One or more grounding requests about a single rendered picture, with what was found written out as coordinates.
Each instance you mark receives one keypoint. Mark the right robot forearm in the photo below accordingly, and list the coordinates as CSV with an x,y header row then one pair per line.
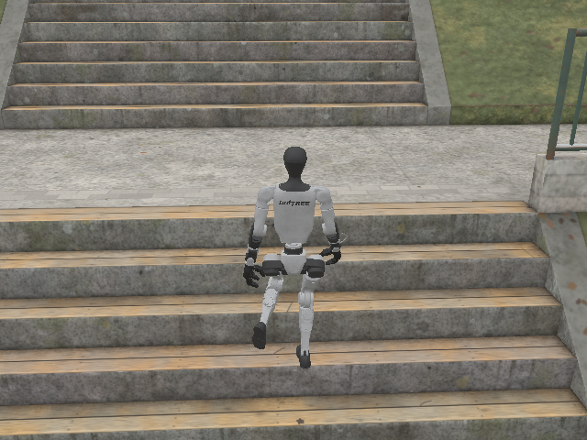
x,y
334,240

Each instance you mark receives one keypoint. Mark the right robot hand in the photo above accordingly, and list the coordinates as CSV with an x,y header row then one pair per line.
x,y
327,252

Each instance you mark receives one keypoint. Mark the left robot foot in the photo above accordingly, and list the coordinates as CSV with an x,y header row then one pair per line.
x,y
259,337

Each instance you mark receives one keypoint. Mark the left robot forearm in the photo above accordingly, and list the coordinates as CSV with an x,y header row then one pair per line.
x,y
253,248

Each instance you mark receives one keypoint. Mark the left robot hand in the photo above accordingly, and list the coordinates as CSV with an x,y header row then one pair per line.
x,y
249,274

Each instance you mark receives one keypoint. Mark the robot head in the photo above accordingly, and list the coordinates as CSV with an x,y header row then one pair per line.
x,y
294,160

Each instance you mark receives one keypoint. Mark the robot left upper arm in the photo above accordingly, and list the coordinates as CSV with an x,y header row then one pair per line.
x,y
265,194

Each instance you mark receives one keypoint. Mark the robot right upper arm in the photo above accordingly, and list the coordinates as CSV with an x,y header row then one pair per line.
x,y
327,210

